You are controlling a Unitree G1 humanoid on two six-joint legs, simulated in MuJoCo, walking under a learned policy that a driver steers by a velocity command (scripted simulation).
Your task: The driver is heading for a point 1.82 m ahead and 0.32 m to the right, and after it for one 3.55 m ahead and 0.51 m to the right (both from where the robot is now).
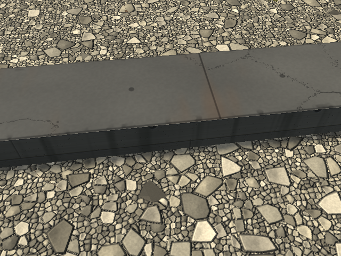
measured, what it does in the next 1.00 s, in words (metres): stands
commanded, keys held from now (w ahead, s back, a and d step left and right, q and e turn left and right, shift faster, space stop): no key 1.00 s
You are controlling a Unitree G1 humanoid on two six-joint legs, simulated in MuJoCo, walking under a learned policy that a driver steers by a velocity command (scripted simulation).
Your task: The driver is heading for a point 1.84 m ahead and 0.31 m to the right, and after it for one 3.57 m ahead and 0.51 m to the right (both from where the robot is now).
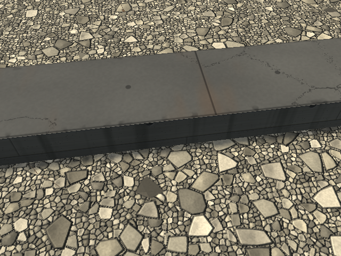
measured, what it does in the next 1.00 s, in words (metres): walks ahead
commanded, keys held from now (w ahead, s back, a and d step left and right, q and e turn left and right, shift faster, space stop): no key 0.50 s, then w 0.30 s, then no key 0.20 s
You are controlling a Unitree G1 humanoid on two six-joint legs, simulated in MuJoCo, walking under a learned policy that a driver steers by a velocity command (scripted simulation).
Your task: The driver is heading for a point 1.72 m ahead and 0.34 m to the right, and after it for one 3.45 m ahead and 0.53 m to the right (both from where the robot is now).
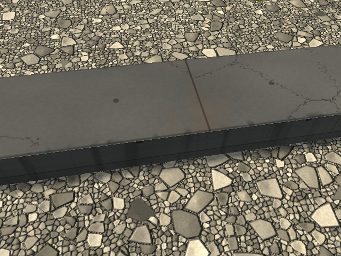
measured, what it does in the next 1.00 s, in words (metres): walks ahead: right foot, then left foot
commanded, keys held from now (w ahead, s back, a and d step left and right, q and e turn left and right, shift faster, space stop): no key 0.60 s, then w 0.14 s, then no key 0.26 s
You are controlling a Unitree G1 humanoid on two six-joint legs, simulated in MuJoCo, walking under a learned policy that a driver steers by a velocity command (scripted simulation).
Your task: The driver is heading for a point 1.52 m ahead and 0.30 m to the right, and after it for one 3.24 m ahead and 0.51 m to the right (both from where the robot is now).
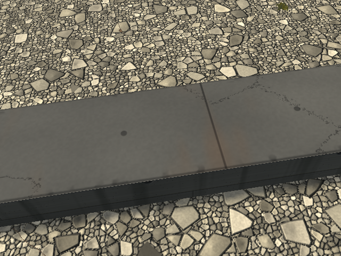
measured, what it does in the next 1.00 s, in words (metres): walks ahead: left foot, then left foot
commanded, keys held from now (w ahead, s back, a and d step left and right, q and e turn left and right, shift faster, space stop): no key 0.54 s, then w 0.40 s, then w+e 0.06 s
